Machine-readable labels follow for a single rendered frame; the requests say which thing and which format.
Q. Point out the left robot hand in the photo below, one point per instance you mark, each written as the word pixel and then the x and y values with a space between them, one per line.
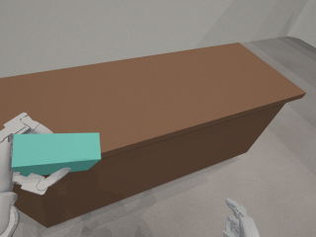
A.
pixel 33 183

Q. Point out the robot left forearm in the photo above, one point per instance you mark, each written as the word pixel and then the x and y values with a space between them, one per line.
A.
pixel 9 214

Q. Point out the right robot hand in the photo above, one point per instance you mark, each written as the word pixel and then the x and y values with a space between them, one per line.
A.
pixel 244 227

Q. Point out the table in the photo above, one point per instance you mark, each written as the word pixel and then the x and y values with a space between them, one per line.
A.
pixel 159 117

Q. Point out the sponge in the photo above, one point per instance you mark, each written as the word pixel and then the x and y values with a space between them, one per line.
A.
pixel 46 153

